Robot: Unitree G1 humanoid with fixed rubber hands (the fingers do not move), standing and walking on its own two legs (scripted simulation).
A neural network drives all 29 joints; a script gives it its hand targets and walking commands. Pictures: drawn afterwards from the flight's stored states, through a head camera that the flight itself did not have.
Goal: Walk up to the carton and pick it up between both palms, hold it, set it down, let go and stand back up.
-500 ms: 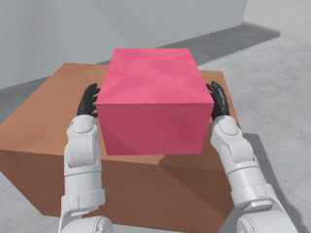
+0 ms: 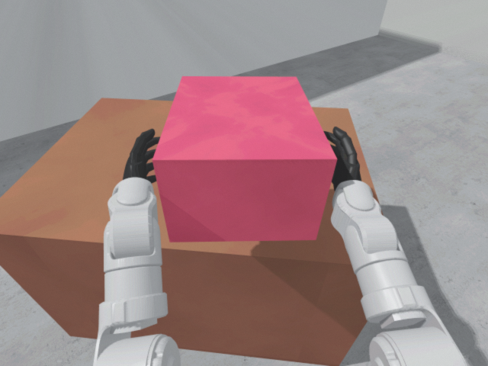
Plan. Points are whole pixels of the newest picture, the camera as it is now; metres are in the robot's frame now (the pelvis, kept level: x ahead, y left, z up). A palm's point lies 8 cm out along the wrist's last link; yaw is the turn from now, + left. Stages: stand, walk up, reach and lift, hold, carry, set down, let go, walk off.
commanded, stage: hold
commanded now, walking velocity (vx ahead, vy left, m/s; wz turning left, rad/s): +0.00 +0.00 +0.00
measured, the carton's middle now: (241, 148) +0.45 -0.01 +0.17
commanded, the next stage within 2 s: none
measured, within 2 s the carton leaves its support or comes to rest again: neither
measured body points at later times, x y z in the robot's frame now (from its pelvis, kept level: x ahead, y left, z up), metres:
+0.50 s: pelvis +0.00 +0.00 +0.00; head -0.03 +0.02 +0.45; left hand +0.38 +0.16 +0.18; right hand +0.37 -0.16 +0.17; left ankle +0.01 +0.11 -0.75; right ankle +0.04 -0.11 -0.75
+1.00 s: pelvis +0.00 -0.01 +0.00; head -0.04 +0.02 +0.45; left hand +0.37 +0.16 +0.18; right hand +0.37 -0.16 +0.18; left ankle +0.01 +0.11 -0.75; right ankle +0.04 -0.11 -0.75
